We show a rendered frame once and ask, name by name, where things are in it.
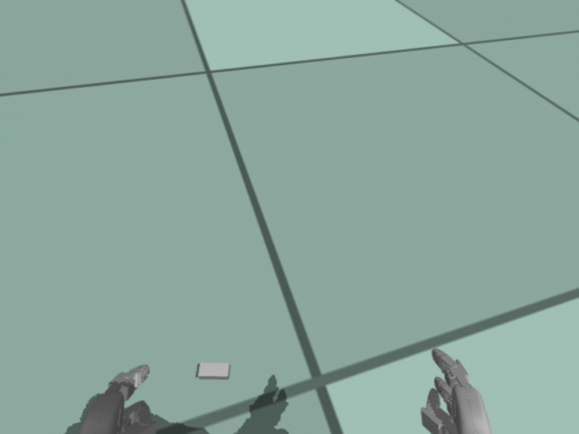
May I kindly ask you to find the left robot hand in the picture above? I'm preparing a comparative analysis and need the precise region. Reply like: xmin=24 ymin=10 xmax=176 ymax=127
xmin=79 ymin=364 xmax=157 ymax=434

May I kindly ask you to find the right robot hand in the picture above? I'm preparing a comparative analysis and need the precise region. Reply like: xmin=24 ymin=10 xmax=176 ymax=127
xmin=421 ymin=348 xmax=492 ymax=434

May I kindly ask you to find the small box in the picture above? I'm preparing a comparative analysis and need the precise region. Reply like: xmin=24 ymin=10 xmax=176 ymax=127
xmin=198 ymin=363 xmax=230 ymax=380

